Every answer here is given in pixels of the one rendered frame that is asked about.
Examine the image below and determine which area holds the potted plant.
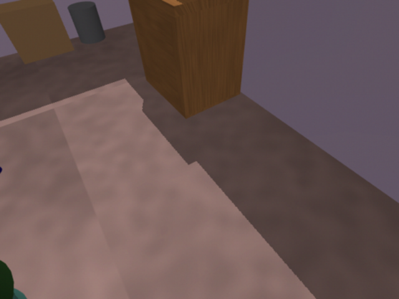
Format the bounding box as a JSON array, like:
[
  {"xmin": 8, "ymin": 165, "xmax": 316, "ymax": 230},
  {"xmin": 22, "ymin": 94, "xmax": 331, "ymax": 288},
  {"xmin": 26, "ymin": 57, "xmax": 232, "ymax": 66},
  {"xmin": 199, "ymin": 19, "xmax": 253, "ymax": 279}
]
[{"xmin": 0, "ymin": 260, "xmax": 27, "ymax": 299}]

